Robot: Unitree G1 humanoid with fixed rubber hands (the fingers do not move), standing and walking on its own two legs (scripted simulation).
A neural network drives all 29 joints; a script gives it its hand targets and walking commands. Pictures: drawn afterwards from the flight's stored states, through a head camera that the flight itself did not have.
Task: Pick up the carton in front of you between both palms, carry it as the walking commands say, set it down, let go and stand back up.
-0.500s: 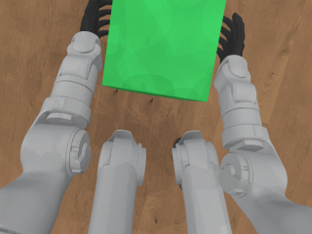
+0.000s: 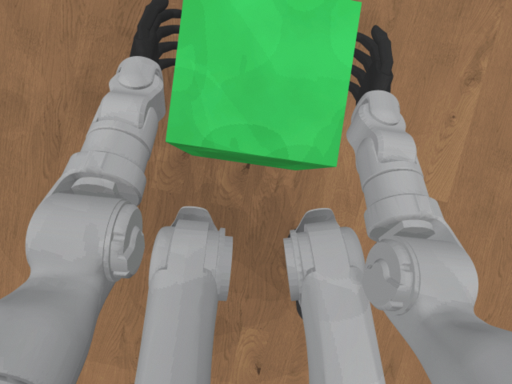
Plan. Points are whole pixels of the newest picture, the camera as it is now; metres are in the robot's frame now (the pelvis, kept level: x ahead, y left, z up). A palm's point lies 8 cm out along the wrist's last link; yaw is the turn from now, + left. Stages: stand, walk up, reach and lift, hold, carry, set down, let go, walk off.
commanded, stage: set down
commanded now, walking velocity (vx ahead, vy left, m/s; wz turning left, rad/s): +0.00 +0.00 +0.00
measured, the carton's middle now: (256, 97) +0.49 +0.01 -0.24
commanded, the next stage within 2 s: let go in 1.94 s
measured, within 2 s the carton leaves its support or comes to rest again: rests again in 0.08 s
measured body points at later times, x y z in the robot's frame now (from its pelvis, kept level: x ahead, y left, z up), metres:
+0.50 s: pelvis +0.00 +0.00 -0.01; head +0.33 +0.03 +0.28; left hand +0.53 +0.16 -0.18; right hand +0.50 -0.15 -0.17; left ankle +0.11 +0.11 -0.34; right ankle +0.11 -0.12 -0.34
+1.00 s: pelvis +0.00 +0.00 -0.01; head +0.35 +0.02 +0.26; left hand +0.53 +0.21 -0.18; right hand +0.50 -0.19 -0.18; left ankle +0.11 +0.11 -0.34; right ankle +0.11 -0.12 -0.34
